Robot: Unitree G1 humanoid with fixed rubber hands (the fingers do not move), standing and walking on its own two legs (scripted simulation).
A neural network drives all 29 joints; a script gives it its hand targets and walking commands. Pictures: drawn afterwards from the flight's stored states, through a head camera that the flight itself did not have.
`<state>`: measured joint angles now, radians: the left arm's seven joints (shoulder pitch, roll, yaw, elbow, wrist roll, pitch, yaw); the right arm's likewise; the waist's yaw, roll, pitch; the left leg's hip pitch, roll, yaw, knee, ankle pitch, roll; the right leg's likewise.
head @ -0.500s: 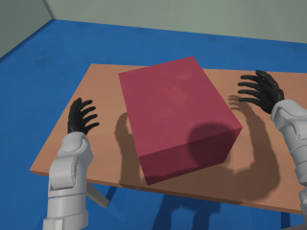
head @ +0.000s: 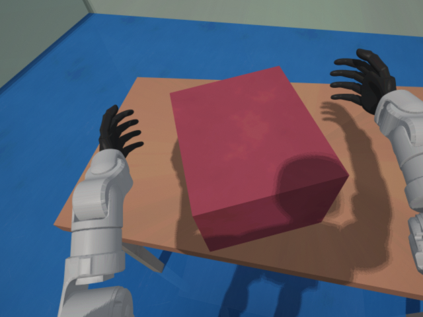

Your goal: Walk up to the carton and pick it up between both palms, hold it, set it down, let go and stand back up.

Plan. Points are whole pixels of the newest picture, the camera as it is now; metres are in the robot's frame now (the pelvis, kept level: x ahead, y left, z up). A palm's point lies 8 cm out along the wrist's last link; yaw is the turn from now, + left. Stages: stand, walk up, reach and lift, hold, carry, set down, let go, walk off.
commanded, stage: reach and lift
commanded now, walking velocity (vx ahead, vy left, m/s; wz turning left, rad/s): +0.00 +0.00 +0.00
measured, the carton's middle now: (245, 157) +0.44 +0.04 +0.00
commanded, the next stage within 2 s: none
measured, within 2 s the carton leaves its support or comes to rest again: neither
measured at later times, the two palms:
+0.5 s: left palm (148, 183) +0.35 +0.23 +0.02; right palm (353, 151) +0.47 -0.18 +0.01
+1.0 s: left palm (147, 181) +0.35 +0.23 +0.03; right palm (339, 133) +0.50 -0.15 +0.03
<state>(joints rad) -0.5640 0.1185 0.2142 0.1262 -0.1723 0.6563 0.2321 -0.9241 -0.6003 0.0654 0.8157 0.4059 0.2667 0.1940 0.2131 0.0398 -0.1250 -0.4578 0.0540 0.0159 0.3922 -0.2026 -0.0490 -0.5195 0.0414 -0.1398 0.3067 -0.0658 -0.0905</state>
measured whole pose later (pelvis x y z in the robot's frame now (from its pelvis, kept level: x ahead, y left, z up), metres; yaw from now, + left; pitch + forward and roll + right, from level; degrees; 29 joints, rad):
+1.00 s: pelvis +0.00 +0.01 -0.01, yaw +0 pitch +24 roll -1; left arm -0.50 -0.06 0.17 0.56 -0.03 -0.01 0.18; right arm -0.93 -0.47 0.05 1.25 0.26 -0.23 0.20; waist 0.25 0.04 -0.21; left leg -0.67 0.06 0.01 0.46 -0.22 -0.03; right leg -0.70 0.04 -0.14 0.32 -0.05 -0.08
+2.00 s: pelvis +0.01 -0.02 +0.00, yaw +1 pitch +23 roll +1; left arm -0.60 -0.12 0.44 0.83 0.18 -0.27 0.15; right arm -0.98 -0.25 -0.23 1.41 -0.17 -0.37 0.08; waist 0.18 -0.01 -0.20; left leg -0.56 0.06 0.01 0.33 -0.16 -0.06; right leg -0.64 0.05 -0.15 0.28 -0.05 -0.11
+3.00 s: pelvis +0.00 -0.01 +0.00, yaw +1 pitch +25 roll +1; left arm -0.59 -0.13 0.46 0.88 0.17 -0.40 0.14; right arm -0.97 -0.25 -0.17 1.49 -0.24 -0.62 -0.05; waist 0.15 0.01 -0.22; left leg -0.61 0.05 0.01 0.33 -0.15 -0.05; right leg -0.68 0.04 -0.14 0.27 -0.03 -0.09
